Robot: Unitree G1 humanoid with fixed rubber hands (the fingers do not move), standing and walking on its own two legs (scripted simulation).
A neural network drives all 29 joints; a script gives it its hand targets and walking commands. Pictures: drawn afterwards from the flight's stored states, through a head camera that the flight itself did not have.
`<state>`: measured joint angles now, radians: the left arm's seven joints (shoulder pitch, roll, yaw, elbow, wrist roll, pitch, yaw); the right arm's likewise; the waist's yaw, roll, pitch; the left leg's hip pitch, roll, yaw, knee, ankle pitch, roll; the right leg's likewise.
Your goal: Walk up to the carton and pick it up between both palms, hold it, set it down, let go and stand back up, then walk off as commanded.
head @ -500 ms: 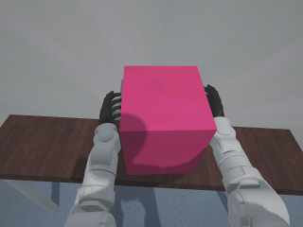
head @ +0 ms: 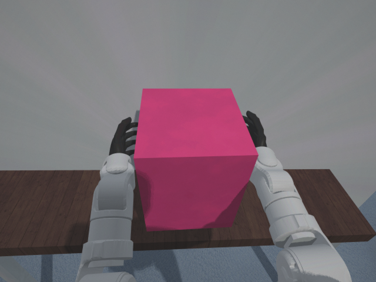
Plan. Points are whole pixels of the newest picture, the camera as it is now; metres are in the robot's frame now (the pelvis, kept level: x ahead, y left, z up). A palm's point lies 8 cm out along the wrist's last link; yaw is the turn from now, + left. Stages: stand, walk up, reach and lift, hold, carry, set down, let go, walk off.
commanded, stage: reach and lift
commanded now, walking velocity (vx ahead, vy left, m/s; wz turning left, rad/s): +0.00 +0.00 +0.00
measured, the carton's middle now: (188, 160) +0.38 +0.00 +0.10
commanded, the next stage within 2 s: hold in 1.40 s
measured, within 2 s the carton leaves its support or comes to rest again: neither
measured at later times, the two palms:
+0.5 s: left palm (121, 131) +0.37 +0.14 +0.19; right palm (265, 132) +0.36 -0.15 +0.20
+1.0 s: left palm (115, 124) +0.37 +0.15 +0.21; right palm (263, 123) +0.37 -0.15 +0.22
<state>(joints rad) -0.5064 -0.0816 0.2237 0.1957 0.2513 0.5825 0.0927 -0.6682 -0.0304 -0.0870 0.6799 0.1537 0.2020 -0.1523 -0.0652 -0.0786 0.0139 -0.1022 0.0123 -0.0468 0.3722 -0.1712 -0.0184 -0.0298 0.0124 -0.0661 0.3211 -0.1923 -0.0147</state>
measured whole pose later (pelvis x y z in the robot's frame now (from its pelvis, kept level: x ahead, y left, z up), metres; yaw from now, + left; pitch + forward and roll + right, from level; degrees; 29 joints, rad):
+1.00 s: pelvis +0.00 +0.01 +0.00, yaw +0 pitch -5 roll -1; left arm -0.70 0.00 0.23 0.25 0.17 0.76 0.08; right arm -0.79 -0.08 -0.08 0.58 0.29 0.44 -0.26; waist -0.09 -0.03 -0.06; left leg -0.14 0.01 -0.04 0.41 -0.19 0.00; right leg -0.04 0.01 -0.06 0.31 -0.18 0.01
